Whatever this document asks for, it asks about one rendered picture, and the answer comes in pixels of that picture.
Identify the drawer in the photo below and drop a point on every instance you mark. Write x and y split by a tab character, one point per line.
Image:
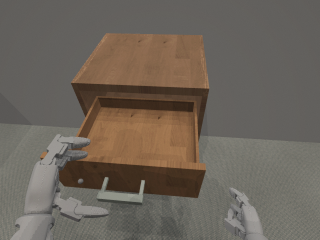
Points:
135	139

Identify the cabinet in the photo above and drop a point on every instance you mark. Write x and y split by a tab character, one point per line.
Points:
149	66

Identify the robot left forearm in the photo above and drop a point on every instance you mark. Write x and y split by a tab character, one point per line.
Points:
36	226

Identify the handle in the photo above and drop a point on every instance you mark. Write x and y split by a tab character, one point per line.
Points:
121	198

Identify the robot left hand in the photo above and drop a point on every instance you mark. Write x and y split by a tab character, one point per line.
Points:
41	196

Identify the robot right hand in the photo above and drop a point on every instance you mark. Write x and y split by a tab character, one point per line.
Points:
247	222

